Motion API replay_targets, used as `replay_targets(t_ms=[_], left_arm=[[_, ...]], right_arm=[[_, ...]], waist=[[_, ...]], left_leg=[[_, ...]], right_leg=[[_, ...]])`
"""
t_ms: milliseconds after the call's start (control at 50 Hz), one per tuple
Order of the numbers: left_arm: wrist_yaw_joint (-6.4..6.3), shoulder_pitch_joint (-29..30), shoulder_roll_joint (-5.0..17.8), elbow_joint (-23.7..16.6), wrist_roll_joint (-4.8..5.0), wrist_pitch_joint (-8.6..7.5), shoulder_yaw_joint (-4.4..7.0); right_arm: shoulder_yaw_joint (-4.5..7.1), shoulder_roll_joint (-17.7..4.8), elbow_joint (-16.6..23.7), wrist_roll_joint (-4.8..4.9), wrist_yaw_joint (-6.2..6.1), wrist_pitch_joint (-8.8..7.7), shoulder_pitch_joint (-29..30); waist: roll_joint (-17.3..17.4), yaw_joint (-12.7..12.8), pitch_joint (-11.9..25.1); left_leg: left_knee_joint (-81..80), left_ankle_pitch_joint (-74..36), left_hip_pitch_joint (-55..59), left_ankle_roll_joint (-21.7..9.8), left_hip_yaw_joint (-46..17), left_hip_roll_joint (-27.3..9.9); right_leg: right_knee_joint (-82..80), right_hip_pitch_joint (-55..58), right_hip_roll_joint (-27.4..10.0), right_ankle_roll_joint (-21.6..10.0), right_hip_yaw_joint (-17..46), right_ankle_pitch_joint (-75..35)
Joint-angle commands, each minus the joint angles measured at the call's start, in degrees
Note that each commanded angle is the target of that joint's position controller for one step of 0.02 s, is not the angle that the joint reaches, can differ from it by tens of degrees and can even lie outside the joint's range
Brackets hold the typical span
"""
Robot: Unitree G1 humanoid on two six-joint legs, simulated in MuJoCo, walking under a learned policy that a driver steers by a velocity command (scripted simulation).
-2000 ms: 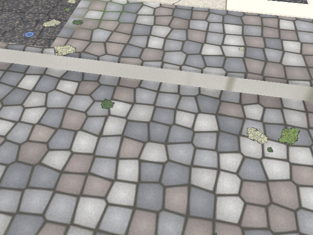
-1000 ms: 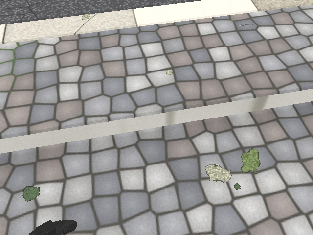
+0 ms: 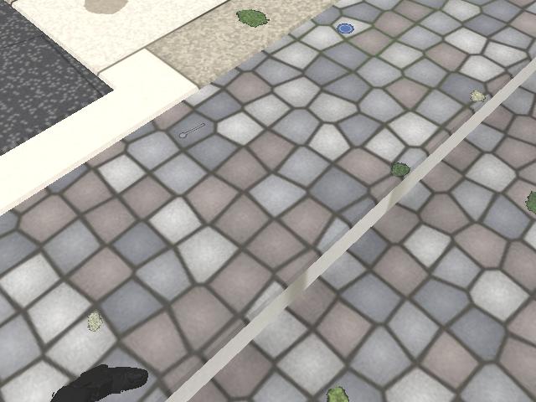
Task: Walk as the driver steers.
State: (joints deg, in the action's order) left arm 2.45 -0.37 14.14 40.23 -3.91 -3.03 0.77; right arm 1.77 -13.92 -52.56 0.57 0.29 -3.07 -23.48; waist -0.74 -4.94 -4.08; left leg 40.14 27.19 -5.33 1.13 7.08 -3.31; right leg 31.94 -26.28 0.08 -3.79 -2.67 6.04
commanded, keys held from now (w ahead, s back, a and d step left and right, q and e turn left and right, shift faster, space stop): q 1.00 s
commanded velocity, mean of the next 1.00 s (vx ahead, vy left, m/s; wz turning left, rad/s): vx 0.06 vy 0.00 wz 0.46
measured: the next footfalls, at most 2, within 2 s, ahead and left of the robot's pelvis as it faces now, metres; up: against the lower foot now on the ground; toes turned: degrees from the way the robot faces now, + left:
left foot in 0.44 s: +0.09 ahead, +0.12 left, +0.00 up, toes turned +18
right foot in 0.98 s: +0.19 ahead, -0.07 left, +0.00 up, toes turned +38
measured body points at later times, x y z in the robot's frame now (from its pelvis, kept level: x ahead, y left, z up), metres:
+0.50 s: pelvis +0.06 +0.03 +0.00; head +0.08 +0.06 +0.45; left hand +0.11 +0.33 -0.13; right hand +0.25 -0.22 -0.09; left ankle +0.05 +0.10 -0.73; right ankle +0.08 -0.09 -0.69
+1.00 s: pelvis +0.09 +0.01 +0.01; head +0.12 +0.02 +0.46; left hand +0.07 +0.34 -0.08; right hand +0.38 -0.15 -0.08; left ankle +0.05 +0.11 -0.72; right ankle +0.16 -0.09 -0.73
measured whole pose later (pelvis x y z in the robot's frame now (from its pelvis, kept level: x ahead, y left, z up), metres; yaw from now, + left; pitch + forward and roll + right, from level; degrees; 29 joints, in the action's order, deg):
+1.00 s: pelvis +0.09 +0.01 +0.01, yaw +33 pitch +3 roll -1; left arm -1.0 -5.3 16.6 44.8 0.0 -1.7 4.5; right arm 4.6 -18.5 -36.4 1.1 -2.2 2.8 -8.7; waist 2.3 -0.9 -1.5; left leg 34.2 17.7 -20.4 -2.0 -13.3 7.6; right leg 26.6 -16.0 2.9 -0.1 4.1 12.3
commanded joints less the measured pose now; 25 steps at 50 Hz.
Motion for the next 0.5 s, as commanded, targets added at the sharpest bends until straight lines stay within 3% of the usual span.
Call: replay_targets(t_ms=[20, 40, 60, 80, 100, 160, 260, 340, 380, 400, 420, 440, 460, 480, 500], left_arm=[[-2.37, -19.99, 11.44, 2.35, 3.59, 0.14, 3.48], [-2.65, -15.15, 8.11, 2.43, 3.58, 0.1, 2.28], [-2.98, -11.9, 5.22, 2.48, 3.24, 0.16, 1.28], [-3.52, -9.8, 3.91, 2.42, 3.38, 0.2, 0.73], [-3.77, -8.81, 4.19, 2.38, 3.18, 0.24, 0.73], [-3.88, -8.04, 6.32, 2.71, 3.12, -0.33, 1.7], [-4.19, -8.99, 6.11, 3.93, 2.34, 0.92, 2.28], [-3.86, -10.61, 8.37, 4.69, 2.16, 2.15, 3.37], [-3.8, -10.31, 9.64, 4.88, 2.45, 2.67, 3.93], [-5.0, -4.49, 13.15, 3.37, 5.84, 2.86, 5.34], [-5.67, -5.13, 12.09, 3.84, 6.11, 3.04, 5.11], [-5.83, -7.83, 9.36, 4.51, 4.88, 3.17, 4.65], [-5.85, -7.02, 6.1, 1.91, 2.53, 3.18, 3.77], [-6.17, -1.03, 7.85, 0.57, 2.61, 3.19, 4.32], [-5.96, -2.14, 8.08, 0.74, 3.85, 3.36, 4.69]], right_arm=[[1.44, -7.16, 3.22, 1.48, -1.18, 1.23, -3.56], [1.22, -5.99, 3.48, 0.79, -1.06, 1.44, -1.06], [1.35, -5.66, 2.79, -0.13, -1.11, 1.83, -0.04], [1.46, -5.23, 2.24, -1.08, -0.88, 2.67, -0.34], [1.58, -4.68, 1.43, -1.68, -0.63, 3.55, -2.02], [2.12, -3.55, 1.95, -1.58, -0.17, 4.7, -2.26], [2.14, -3.26, 5.88, -2.19, 0.8, 6.25, 6.37], [2.3, -4.19, 8.33, -2.16, 1.36, 6.45, 9.18], [2.43, -4.4, 9.15, -1.96, 1.44, 6.15, 8.82], [3.55, -7.02, 11.07, 0.74, 0.41, 6.2, 11.32], [3.89, -8.11, 11.34, 0.23, -0.36, 6.13, 10.52], [5.11, -12.03, 11.33, -0.37, -1.42, 6.03, 8.17], [6.26, -17.39, 12.83, -0.73, -2.63, 5.93, 7.44], [5.76, -15.11, 12.31, -2.11, -2.26, 4.6, 3.79], [5.36, -14.11, 12.4, -2.2, -2.0, 3.17, 6.12]], waist=[[-5.73, 9.72, 26.63], [-5.77, 7.54, 17.12], [-4.2, 5.71, 11.01], [-5.24, 4.15, 8.14], [-5.43, 3.06, 7.98], [-5.4, 1.51, 9.2], [-7.33, 3.71, 5.93], [-6.2, 4.96, 6.15], [-5.79, 4.46, 5.97], [-3.46, 2.73, 6.15], [-1.13, 2.21, 6.26], [8.94, 2.96, 6.4], [23.2, 3.72, 5.55], [16.06, -0.72, 8.05], [11.73, 1.68, 7.12]], left_leg=[[28.58, 8.06, -20.37, -2.1, -12.06, 2.67], [25.88, 5.36, -22.49, -2.15, -11.14, 1.07], [22.69, 2.23, -22.19, -1.78, -10.49, -0.2], [20.23, -0.6, -19.5, -1.13, -9.91, -0.78], [20.79, -2.82, -16.0, -0.49, -8.51, 0.14], [21.57, -5.4, -14.85, 0.45, -6.58, 1.14], [10.71, -8.99, -17.03, 0.06, -4.92, -0.4], [4.57, -5.78, -15.05, -1.43, -3.2, 0.21], [-0.59, -5.92, -12.39, -2.74, -2.41, 0.82], [-4.41, -10.11, -10.96, -3.58, -3.12, 0.07], [-8.63, -13.34, -7.85, -4.97, -4.93, 0.2], [-15.89, -27.65, -3.63, -7.88, -13.72, -4.73], [-19.79, -40.85, 1.93, -18.12, -33.95, -17.51], [-22.75, -37.72, 0.62, -23.54, -38.17, -18.96], [-23.06, -34.97, -0.51, -21.53, -33.38, -16.55]], right_leg=[[-2.8, 41.25, -24.39, -12.6, 18.49, -61.5], [-6.19, 33.5, -21.85, -10.22, 14.62, -53.28], [-9.22, 27.17, -18.99, -7.71, 11.59, -46.25], [-11.52, 21.94, -17.03, -6.36, 8.5, -42.69], [-12.66, 18.15, -16.18, -5.97, 5.71, -41.82], [-14.59, 14.69, -16.01, -7.67, 1.57, -35.77], [-16.76, 12.5, -16.11, -7.86, -0.98, -10.71], [-14.3, 14.19, -19.19, -8.19, 0.22, -5.63], [-11.31, 14.48, -19.89, -6.75, -0.01, -4.94], [-11.75, 12.48, -20.68, -6.54, 2.1, -0.33], [-8.19, 11.09, -19.37, -4.08, 0.83, 3.23], [3.19, 6.65, -13.77, 0.66, -5.01, 9.11], [19.3, -8.78, -1.8, 7.64, -9.75, 27.57], [31.96, -11.93, 1.08, 7.94, 0.89, 34.32], [35.62, -13.61, -0.02, 7.19, 4.59, 30.0]])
